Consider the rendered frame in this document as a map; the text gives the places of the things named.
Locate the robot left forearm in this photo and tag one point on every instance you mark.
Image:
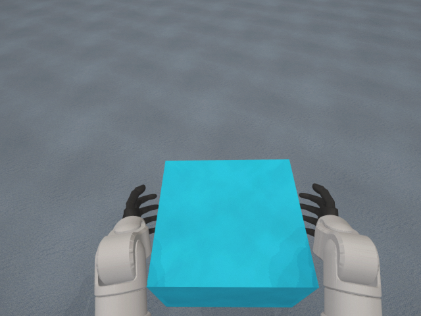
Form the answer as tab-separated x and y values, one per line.
120	270

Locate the robot right hand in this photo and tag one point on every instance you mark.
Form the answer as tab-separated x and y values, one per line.
325	202

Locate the robot right forearm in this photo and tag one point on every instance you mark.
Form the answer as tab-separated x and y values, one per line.
351	269

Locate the carton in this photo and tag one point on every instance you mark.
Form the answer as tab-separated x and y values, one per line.
230	233

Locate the robot left hand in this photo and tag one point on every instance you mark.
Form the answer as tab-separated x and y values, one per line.
133	203

